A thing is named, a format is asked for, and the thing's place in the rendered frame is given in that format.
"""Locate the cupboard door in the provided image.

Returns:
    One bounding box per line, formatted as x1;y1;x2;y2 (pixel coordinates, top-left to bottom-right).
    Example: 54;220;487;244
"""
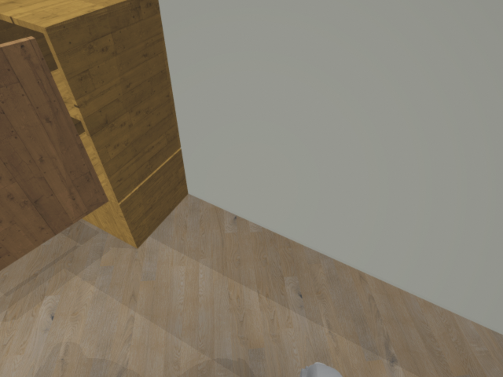
0;36;108;271

